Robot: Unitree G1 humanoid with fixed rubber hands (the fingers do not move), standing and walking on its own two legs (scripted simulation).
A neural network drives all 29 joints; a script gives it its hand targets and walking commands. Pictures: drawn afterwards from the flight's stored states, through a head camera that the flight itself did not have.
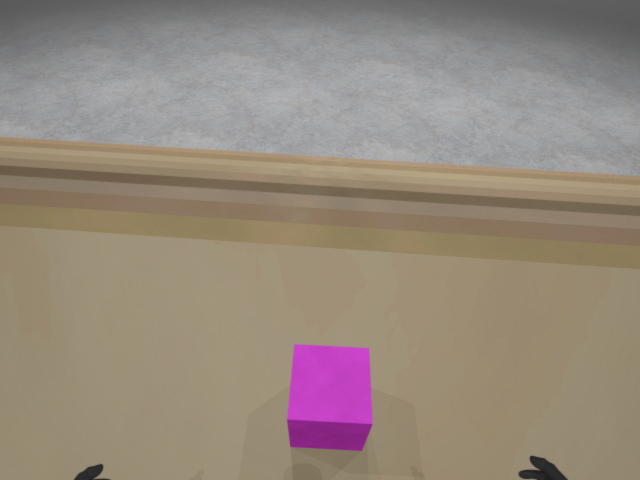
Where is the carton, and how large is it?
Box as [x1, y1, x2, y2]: [287, 344, 372, 450]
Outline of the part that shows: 294,344 287,415 290,446 361,450 372,424 368,348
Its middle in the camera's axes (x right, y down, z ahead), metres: +0.03 +0.46 +1.11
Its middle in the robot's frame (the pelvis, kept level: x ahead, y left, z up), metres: +0.45 -0.04 -0.66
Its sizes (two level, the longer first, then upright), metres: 0.210 0.200 0.250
